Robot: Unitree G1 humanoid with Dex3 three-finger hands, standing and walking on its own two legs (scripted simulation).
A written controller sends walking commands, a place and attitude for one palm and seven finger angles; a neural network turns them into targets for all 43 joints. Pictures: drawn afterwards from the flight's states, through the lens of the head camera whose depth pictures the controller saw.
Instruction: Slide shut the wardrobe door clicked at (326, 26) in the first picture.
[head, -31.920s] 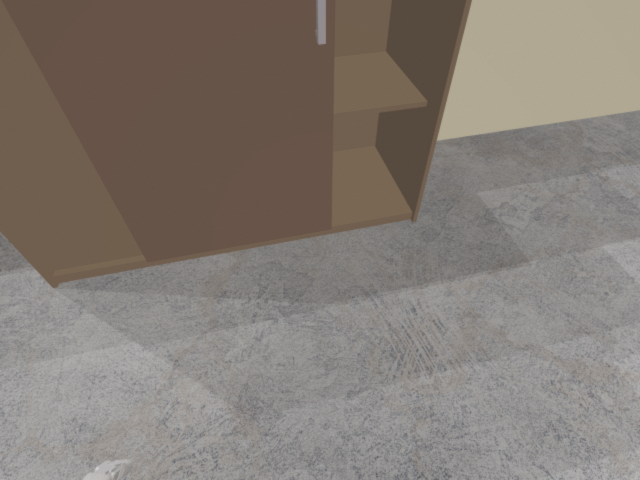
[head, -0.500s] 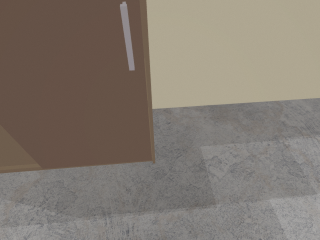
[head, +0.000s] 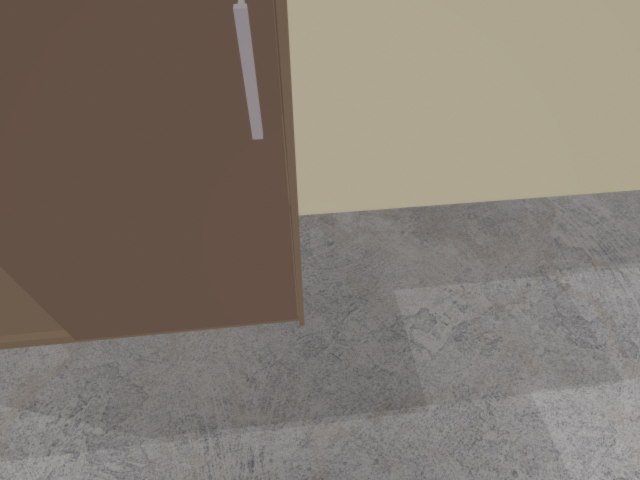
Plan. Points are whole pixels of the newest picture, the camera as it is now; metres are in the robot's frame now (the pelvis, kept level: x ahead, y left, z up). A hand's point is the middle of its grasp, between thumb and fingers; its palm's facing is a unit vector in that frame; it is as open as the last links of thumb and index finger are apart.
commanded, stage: look to check the result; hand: left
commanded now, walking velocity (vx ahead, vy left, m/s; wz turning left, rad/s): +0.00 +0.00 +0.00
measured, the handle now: (250, 74) +0.71 +0.16 +0.16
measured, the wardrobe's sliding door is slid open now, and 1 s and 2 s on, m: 0.00 0.00 0.00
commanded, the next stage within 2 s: stand and wait in 0.50 s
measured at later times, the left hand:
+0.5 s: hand out of the picture +0.02 +0.18 -0.17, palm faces +0.00 -0.97 -0.23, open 7.4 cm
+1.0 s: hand out of the picture +0.07 +0.21 -0.16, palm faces -0.01 -0.95 -0.32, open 7.4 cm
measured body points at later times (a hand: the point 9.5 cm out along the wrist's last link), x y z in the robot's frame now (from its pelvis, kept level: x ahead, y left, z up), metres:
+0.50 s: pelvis +0.01 +0.00 +0.00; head +0.02 -0.01 +0.45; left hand +0.02 +0.23 -0.15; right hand +0.02 -0.24 -0.16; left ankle +0.02 +0.10 -0.75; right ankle -0.01 -0.12 -0.75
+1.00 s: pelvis +0.02 -0.02 +0.00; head +0.03 -0.02 +0.45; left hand +0.07 +0.26 -0.14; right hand +0.07 -0.29 -0.15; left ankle +0.02 +0.10 -0.75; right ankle -0.01 -0.12 -0.75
